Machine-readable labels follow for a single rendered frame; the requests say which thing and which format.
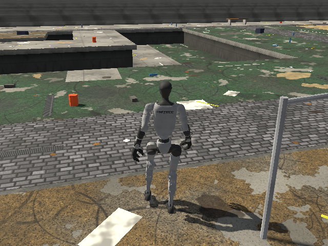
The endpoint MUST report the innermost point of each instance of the robot left forearm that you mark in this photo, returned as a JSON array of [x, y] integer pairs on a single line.
[[139, 138]]

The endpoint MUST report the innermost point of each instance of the left robot hand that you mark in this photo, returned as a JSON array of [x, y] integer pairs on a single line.
[[134, 153]]

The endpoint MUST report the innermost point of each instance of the robot left upper arm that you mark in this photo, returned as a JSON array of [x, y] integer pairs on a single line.
[[146, 116]]

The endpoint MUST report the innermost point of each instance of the right robot hand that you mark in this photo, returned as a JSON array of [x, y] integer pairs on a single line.
[[184, 143]]

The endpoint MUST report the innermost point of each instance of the robot right forearm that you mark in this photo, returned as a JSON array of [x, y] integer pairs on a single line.
[[187, 135]]

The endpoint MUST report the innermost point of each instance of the right robot thigh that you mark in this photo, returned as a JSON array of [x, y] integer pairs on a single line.
[[174, 160]]

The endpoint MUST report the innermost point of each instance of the robot right upper arm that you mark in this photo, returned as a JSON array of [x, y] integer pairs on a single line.
[[183, 117]]

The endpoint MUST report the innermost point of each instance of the right robot foot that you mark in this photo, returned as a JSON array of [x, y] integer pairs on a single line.
[[170, 208]]

